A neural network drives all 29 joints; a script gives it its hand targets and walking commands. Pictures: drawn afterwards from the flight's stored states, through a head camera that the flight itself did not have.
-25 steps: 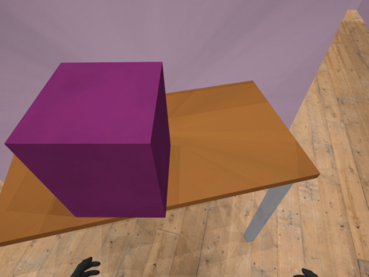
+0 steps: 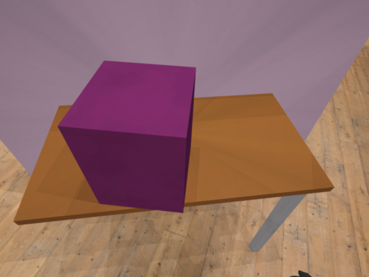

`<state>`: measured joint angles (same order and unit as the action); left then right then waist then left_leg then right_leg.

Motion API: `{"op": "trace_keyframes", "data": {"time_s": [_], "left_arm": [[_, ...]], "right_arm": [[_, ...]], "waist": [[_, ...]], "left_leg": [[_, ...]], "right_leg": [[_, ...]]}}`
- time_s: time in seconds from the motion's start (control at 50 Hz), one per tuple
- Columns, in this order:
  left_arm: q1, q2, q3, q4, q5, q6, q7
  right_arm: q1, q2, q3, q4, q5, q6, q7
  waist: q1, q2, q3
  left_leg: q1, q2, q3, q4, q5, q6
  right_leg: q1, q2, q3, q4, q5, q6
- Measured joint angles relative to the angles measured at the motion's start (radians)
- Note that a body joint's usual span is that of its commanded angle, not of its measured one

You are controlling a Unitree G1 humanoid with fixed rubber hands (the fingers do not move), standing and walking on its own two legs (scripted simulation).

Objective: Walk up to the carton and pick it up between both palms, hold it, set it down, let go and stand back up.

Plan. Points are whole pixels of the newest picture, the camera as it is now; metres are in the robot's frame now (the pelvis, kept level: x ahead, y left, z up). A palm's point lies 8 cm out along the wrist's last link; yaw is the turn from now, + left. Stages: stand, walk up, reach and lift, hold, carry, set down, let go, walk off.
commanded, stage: walk up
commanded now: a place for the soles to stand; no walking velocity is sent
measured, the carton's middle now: (145, 139) +0.44 +0.12 +0.06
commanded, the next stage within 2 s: none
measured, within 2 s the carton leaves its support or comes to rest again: neither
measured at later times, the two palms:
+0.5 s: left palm out of the picture +0.11 +0.27 -0.10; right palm out of the picture +0.14 -0.27 -0.09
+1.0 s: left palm out of the picture +0.06 +0.27 -0.10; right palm (313, 274) +0.17 -0.26 -0.08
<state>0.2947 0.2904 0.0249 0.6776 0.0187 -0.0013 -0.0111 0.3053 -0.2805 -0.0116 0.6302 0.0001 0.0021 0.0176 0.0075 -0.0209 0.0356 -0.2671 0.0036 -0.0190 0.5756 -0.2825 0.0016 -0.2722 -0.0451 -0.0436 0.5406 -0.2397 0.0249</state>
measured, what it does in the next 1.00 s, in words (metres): stands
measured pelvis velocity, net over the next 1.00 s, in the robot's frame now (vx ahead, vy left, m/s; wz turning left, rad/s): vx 0.01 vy -0.02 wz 0.18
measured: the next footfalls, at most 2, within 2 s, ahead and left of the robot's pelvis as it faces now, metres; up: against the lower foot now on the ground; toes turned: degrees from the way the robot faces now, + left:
none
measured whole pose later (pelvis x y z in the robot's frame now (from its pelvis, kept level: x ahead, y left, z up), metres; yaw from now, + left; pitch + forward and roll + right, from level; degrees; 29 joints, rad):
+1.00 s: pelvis +0.01 -0.02 -0.01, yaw +10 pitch -1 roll -1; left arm 0.26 0.33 0.02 0.65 0.02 0.03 -0.02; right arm 0.31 -0.30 -0.03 0.55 -0.01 0.01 0.01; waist 0.02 0.00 0.04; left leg -0.34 -0.05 -0.20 0.67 -0.31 -0.03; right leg -0.27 -0.09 -0.22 0.63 -0.33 0.00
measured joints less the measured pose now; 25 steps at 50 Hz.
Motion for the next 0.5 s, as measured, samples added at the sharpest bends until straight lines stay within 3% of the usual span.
{"op": "trace_keyframes", "data": {"time_s": [0.22,0.5], "left_arm": [[-0.015,0.005,-0.007,0.0,-0.009,0.003,-0.002],[-0.071,0.017,-0.015,-0.026,-0.008,0.023,-0.003]], "right_arm": [[0.013,-0.009,-0.001,-0.02,-0.01,-0.002,0.0],[0.031,-0.014,-0.008,-0.05,-0.007,-0.003,-0.006]], "waist": [[-0.006,0.037,0.0],[-0.006,0.017,-0.001]], "left_leg": [[-0.025,-0.013,-0.053,0.025,-0.008,-0.012],[-0.052,-0.038,-0.115,0.074,-0.03,-0.016]], "right_leg": [[-0.005,-0.013,-0.052,0.032,-0.034,-0.012],[-0.003,-0.037,-0.113,0.078,-0.079,-0.013]]}}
